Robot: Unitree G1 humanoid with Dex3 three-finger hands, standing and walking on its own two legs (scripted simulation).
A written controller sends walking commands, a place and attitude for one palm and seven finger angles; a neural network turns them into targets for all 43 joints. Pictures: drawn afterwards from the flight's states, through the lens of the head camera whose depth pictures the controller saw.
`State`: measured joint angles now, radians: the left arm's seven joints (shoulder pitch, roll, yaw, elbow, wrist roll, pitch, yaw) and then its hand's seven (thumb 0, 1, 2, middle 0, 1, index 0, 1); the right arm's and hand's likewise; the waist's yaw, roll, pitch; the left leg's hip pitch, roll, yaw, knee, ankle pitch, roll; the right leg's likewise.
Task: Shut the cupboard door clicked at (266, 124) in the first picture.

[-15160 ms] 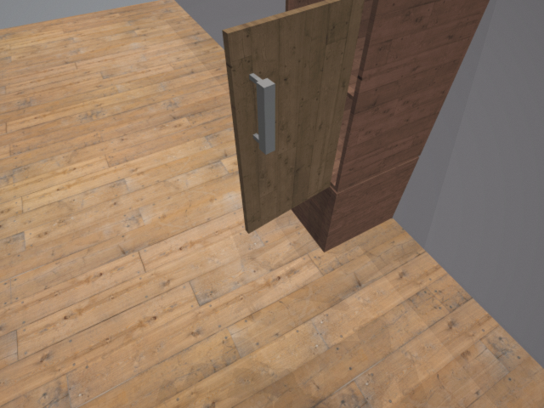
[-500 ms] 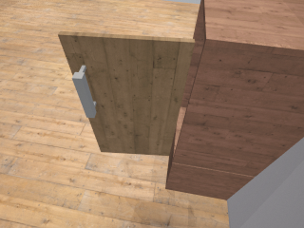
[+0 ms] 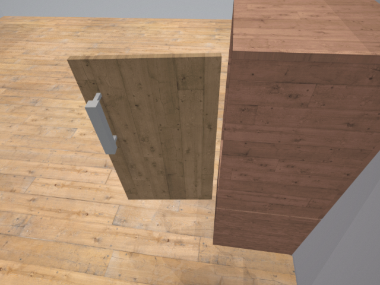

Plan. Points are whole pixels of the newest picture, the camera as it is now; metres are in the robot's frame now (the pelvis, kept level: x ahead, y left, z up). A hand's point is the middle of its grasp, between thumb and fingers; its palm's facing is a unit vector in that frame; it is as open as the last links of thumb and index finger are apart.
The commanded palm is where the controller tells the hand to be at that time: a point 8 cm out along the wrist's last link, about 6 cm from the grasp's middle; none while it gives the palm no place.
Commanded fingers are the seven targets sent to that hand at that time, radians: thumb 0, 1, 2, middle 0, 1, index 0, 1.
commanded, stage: come to a stop and stand still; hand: left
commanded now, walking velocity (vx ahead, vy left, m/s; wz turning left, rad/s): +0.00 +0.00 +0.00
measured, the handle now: (105, 124) +0.47 +0.25 +0.09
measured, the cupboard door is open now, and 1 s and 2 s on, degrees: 97 97 97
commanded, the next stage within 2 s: look again from close up in 0.76 s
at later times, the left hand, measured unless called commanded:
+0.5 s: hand out of the picture +0.00 +0.14 -0.16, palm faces +0.02 -0.98 -0.22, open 7.4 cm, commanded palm none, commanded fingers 0.00 0.90 0.90 -0.20 -0.30 -0.20 -0.30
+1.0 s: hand out of the picture +0.02 +0.13 -0.16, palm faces +0.05 -0.98 -0.21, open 7.3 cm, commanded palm none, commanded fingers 0.00 0.90 0.90 -0.20 -0.30 -0.20 -0.30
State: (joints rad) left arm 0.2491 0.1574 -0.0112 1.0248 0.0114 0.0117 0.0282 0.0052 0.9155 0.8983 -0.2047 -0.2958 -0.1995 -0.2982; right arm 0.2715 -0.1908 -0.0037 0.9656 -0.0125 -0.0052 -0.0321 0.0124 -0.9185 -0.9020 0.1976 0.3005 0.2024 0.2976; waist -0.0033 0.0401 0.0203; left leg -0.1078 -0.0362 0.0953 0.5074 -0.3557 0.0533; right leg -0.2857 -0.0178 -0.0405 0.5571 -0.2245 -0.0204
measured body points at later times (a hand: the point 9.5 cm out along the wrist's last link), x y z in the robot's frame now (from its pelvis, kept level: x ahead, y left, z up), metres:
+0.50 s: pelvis +0.00 -0.03 +0.01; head +0.02 -0.06 +0.46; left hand +0.00 +0.19 -0.14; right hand -0.05 -0.24 -0.16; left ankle -0.04 +0.08 -0.73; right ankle +0.05 -0.11 -0.73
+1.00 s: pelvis +0.02 -0.04 +0.01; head +0.03 -0.05 +0.46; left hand +0.01 +0.18 -0.15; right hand +0.01 -0.24 -0.16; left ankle -0.04 +0.08 -0.73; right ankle +0.05 -0.11 -0.73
